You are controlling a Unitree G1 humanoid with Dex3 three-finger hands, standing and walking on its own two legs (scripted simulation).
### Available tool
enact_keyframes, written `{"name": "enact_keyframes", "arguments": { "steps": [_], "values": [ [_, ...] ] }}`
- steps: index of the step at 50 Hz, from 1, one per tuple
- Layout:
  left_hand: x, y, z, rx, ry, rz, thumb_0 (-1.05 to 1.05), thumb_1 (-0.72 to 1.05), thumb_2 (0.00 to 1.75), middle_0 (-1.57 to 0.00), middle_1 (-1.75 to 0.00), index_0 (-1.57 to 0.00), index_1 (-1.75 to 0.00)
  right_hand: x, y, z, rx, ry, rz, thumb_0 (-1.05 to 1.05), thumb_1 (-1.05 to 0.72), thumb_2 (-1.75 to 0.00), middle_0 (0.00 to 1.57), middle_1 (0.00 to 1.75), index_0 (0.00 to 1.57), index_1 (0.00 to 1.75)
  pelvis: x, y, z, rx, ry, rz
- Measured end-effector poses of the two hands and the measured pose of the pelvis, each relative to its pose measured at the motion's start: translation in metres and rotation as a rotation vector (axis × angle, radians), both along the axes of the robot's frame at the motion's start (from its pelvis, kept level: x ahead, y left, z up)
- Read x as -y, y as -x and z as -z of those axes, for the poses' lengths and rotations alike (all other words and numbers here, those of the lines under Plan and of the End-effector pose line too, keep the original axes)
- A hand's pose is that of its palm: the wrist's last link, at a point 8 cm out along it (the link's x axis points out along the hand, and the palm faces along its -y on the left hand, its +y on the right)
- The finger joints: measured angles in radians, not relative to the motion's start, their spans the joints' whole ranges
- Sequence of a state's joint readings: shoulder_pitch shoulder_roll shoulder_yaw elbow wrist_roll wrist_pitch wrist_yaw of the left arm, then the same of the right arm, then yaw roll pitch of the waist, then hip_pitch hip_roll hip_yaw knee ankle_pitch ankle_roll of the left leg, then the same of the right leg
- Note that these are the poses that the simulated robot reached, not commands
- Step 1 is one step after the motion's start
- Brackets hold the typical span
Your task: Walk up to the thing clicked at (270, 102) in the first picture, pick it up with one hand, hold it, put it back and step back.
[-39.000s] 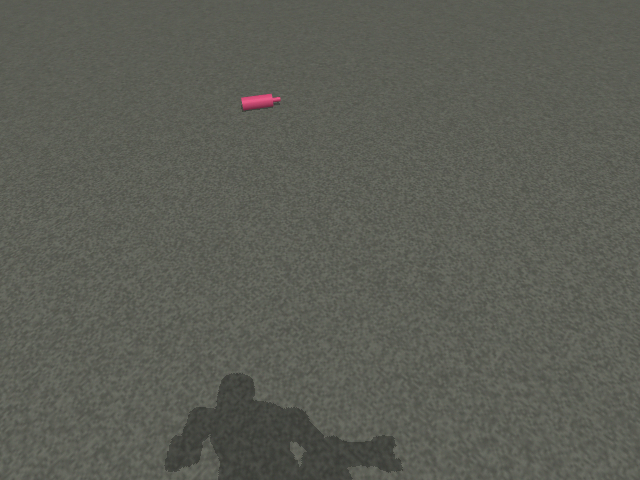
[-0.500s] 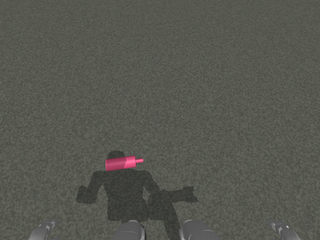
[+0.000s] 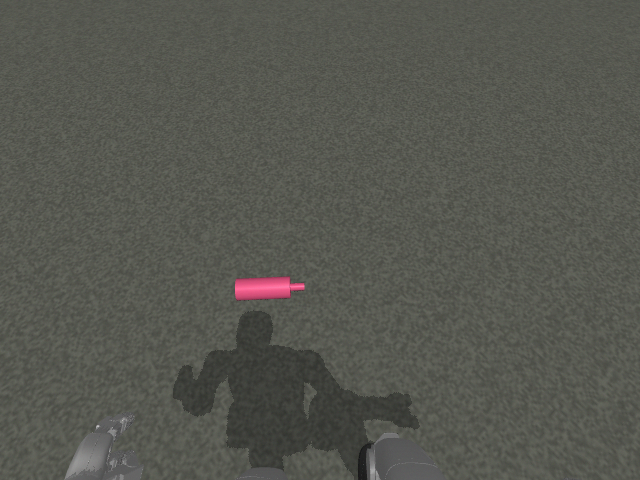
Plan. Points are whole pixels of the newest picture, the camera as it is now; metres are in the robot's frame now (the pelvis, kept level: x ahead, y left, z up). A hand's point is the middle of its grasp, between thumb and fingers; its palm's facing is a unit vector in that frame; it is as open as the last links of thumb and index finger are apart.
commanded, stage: step back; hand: left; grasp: from above
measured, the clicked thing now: (270, 288) +0.70 +0.19 -0.72
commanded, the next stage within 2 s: stand in 2.00 s
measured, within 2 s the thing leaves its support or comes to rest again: neither
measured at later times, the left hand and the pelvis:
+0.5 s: hand out of the picture -0.10 +0.22 -0.13, palm faces -0.04 -0.91 -0.42, open 7.4 cm; pelvis -0.17 -0.04 +0.01, yaw -4 degrees
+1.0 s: hand out of the picture -0.26 +0.24 -0.14, palm faces +0.01 -0.92 -0.39, open 7.4 cm; pelvis -0.35 -0.03 +0.01, yaw +0 degrees
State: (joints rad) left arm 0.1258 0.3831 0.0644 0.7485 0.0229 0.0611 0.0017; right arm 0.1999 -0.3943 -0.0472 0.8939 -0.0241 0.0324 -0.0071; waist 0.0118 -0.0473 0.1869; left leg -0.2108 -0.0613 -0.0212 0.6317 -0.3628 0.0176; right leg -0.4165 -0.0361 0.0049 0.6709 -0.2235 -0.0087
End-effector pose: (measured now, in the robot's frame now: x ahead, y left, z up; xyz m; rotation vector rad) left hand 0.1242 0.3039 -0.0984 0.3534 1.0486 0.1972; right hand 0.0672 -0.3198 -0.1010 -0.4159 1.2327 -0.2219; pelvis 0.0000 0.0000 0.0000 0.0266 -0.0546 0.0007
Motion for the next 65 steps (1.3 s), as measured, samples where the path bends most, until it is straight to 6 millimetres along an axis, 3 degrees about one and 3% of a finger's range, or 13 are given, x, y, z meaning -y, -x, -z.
{"name": "enact_keyframes", "arguments": {
  "steps": [5, 9, 14, 18, 24, 28, 36, 42, 49, 57, 61, 65],
  "values": [
    [-0.006, 0.045, 0.002, -0.065, 0.013, -0.036, 0.0, 0.9, 0.9, -0.21, -0.3, -0.2, -0.3, -0.012, 0.027, -0.015, 0.034, -0.011, -0.007, 0.01, -0.9, -0.9, 0.2, 0.3, 0.21, 0.3, -0.001, 0.028, -0.01, 0.004, 0.04, 0.006],
    [-0.008, 0.083, 0.002, -0.088, 0.008, -0.055, 0.0, 0.9, 0.9, -0.21, -0.3, -0.2, -0.3, -0.009, 0.036, -0.022, 0.077, -0.005, -0.013, 0.01, -0.9, -0.9, 0.2, 0.3, 0.21, 0.3, 0.004, 0.052, -0.013, -0.004, 0.047, 0.028],
    [-0.003, 0.131, 0.005, -0.151, -0.021, -0.04, 0.0, 0.9, 0.9, -0.21, -0.3, -0.2, -0.29, 0.004, 0.048, -0.021, 0.16, -0.005, -0.022, 0.01, -0.9, -0.9, 0.2, 0.3, 0.21, 0.3, 0.015, 0.088, -0.008, -0.007, 0.043, 0.064],
    [0.011, 0.165, 0.007, -0.166, -0.05, -0.017, 0.0, 0.9, 0.9, -0.21, -0.3, -0.2, -0.29, 0.025, 0.07, -0.007, 0.197, -0.02, -0.02, 0.01, -0.9, -0.9, 0.2, 0.3, 0.21, 0.3, 0.03, 0.122, 0.004, -0.008, 0.031, 0.09],
    [0.037, 0.222, -0.01, -0.166, -0.05, -0.027, 0.0, 0.9, 0.9, -0.21, -0.3, -0.2, -0.3, 0.043, 0.126, 0.004, 0.137, -0.049, 0.032, 0.01, -0.9, -0.9, 0.2, 0.3, 0.2, 0.3, 0.044, 0.163, -0.005, -0.001, 0.005, 0.071],
    [0.042, 0.239, -0.02, -0.132, -0.066, -0.034, 0.0, 0.9, 0.9, -0.21, -0.3, -0.2, -0.3, 0.047, 0.172, 0.007, 0.078, -0.052, 0.027, 0.01, -0.9, -0.9, 0.2, 0.3, 0.2, 0.3, 0.047, 0.188, -0.009, -0.013, -0.009, 0.044],
    [0.029, 0.27, -0.013, -0.011, -0.071, -0.039, 0.0, 0.9, 0.9, -0.21, -0.3, -0.21, -0.3, 0.035, 0.247, 0.017, -0.041, -0.036, -0.028, 0.01, -0.9, -0.9, 0.2, 0.3, 0.2, 0.3, 0.041, 0.254, 0.001, -0.016, 0.009, -0.039],
    [0.015, 0.317, 0.001, -0.047, -0.044, -0.051, 0.0, 0.9, 0.9, -0.21, -0.3, -0.2, -0.3, 0.02, 0.299, 0.007, -0.029, -0.036, -0.023, 0.01, -0.9, -0.9, 0.2, 0.3, 0.2, 0.3, 0.028, 0.302, 0.001, 0.01, 0.017, -0.038],
    [0.016, 0.386, -0.001, -0.099, -0.016, -0.072, 0.0, 0.9, 0.9, -0.21, -0.3, -0.2, -0.3, 0.019, 0.328, -0.012, 0.046, -0.026, -0.025, 0.01, -0.9, -0.9, 0.2, 0.3, 0.21, 0.3, 0.032, 0.342, -0.01, -0.006, 0.037, -0.002],
    [0.034, 0.462, 0.0, -0.19, -0.025, -0.057, 0.0, 0.9, 0.9, -0.21, -0.3, -0.2, -0.29, 0.035, 0.355, -0.004, 0.124, -0.055, 0.009, 0.01, -0.9, -0.9, 0.2, 0.3, 0.21, 0.3, 0.045, 0.377, -0.007, 0.006, 0.054, 0.048],
    [0.038, 0.482, -0.007, -0.191, -0.017, -0.078, 0.0, 0.9, 0.9, -0.21, -0.3, -0.2, -0.3, 0.036, 0.375, -0.002, 0.087, -0.075, 0.02, 0.01, -0.9, -0.9, 0.2, 0.3, 0.2, 0.3, 0.043, 0.384, -0.013, 0.002, 0.033, 0.046],
    [0.031, 0.485, -0.008, -0.172, -0.007, -0.096, 0.0, 0.9, 0.9, -0.21, -0.3, -0.2, -0.3, 0.031, 0.393, 0.001, 0.025, -0.074, 0.009, 0.01, -0.9, -0.9, 0.2, 0.3, 0.2, 0.3, 0.036, 0.385, -0.014, -0.008, 0.03, 0.011]
  ]
}}
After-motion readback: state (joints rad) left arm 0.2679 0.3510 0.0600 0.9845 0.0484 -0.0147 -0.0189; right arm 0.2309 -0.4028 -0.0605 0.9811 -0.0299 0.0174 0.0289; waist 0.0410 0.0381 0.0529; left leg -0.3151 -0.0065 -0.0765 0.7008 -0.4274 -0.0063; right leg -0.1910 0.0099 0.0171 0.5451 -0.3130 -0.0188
